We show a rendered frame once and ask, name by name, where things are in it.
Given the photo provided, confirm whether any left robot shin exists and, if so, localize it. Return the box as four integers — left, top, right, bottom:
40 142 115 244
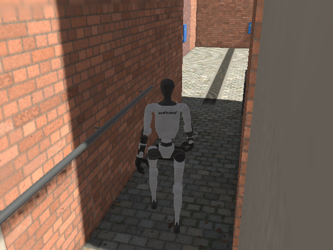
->
149 168 157 202

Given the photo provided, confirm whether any left robot forearm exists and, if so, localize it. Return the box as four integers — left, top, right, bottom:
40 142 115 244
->
137 127 148 158

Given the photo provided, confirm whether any left robot hand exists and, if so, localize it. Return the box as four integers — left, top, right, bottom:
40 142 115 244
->
135 157 149 174

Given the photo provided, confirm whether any right robot hand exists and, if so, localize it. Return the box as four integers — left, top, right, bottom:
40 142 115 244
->
181 141 194 152

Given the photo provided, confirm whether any right robot upper arm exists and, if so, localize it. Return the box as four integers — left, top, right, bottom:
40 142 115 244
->
179 103 192 132

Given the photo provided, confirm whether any left robot upper arm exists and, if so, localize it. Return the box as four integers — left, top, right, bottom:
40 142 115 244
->
143 103 156 135

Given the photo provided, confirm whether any left robot foot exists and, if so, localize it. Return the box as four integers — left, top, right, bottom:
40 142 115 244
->
150 196 157 209

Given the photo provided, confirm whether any right robot forearm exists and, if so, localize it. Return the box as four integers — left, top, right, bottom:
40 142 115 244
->
186 125 194 144

